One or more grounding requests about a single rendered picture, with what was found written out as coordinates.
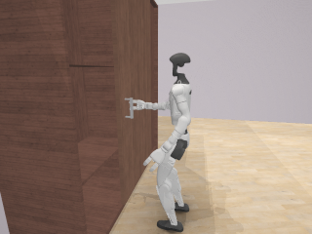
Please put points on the robot left upper arm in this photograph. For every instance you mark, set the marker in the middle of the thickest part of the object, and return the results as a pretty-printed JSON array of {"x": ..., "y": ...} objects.
[{"x": 179, "y": 95}]

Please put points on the right robot hand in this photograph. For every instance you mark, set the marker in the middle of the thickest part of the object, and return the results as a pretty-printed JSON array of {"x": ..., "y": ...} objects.
[{"x": 140, "y": 104}]

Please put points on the robot right forearm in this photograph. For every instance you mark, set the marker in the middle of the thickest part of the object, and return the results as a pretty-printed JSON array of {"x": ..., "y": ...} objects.
[{"x": 155, "y": 106}]

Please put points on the robot right upper arm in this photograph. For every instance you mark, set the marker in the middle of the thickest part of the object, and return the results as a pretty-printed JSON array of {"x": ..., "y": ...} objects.
[{"x": 168, "y": 105}]

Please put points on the robot right thigh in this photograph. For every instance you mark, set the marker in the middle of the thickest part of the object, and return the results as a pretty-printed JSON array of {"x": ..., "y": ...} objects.
[{"x": 173, "y": 174}]

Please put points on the left robot hand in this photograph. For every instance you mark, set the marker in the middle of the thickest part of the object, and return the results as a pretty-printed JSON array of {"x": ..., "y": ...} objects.
[{"x": 158, "y": 156}]

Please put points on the wardrobe door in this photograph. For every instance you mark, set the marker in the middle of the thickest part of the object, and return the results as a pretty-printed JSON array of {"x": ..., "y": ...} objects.
[
  {"x": 131, "y": 40},
  {"x": 152, "y": 75}
]

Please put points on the handle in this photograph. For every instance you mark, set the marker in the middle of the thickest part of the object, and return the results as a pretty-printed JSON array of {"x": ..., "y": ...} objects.
[{"x": 131, "y": 107}]

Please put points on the robot thigh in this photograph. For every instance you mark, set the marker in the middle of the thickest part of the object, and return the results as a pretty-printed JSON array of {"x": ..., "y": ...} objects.
[
  {"x": 173, "y": 174},
  {"x": 165, "y": 168}
]

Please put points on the robot left forearm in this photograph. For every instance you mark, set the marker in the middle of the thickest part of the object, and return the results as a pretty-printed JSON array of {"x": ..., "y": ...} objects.
[{"x": 176, "y": 134}]

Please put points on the robot left thigh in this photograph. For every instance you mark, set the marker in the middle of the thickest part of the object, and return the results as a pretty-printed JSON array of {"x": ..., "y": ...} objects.
[{"x": 165, "y": 168}]

